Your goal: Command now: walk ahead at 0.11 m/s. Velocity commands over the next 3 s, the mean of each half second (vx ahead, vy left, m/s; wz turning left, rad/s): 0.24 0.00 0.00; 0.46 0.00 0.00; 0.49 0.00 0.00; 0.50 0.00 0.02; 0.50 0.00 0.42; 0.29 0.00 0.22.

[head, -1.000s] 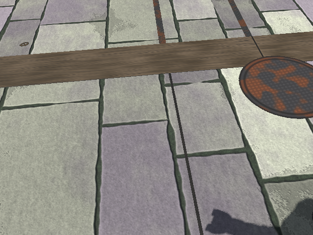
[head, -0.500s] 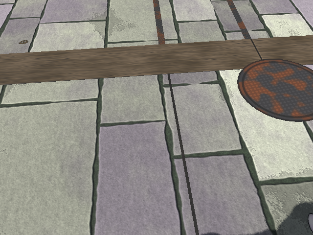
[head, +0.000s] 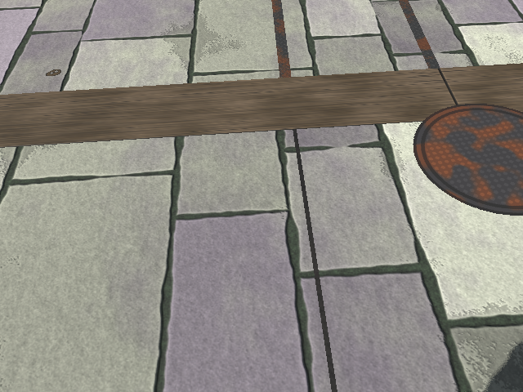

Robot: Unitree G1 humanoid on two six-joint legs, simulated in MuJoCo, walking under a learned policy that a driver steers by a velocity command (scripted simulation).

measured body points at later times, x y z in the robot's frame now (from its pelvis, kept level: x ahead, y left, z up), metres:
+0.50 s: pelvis +0.11 -0.01 +0.00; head +0.13 -0.02 +0.45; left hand +0.26 +0.24 -0.12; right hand +0.06 -0.27 -0.14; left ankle +0.04 +0.13 -0.74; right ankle +0.18 -0.14 -0.71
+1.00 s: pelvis +0.34 -0.07 +0.01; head +0.37 -0.07 +0.45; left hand +0.28 +0.19 -0.14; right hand +0.55 -0.30 -0.10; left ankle +0.55 +0.09 -0.69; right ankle +0.22 -0.15 -0.74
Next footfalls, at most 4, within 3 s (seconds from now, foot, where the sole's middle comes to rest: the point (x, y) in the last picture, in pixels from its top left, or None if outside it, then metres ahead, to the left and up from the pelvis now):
0.18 left None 0.08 0.13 -0.77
0.58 right None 0.26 -0.15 -0.77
1.12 left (261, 345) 0.63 0.06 -0.77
1.68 right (341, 250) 0.93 -0.18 -0.77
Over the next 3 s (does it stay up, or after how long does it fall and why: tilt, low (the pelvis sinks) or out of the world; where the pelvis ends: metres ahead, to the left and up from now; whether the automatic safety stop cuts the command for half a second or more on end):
stays up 1.44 0.03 0.00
